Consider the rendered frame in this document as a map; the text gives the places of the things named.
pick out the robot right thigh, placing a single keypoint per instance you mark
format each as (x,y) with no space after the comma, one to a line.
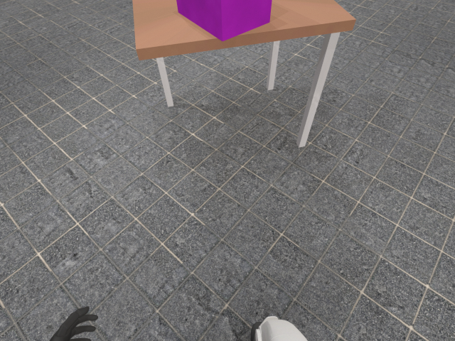
(278,330)

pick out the carton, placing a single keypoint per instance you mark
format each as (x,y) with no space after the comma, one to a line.
(226,19)

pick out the left robot hand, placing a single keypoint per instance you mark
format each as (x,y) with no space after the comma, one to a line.
(68,329)

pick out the table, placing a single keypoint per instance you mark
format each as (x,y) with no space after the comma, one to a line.
(161,31)

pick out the robot right shin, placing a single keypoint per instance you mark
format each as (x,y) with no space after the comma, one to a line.
(269,318)

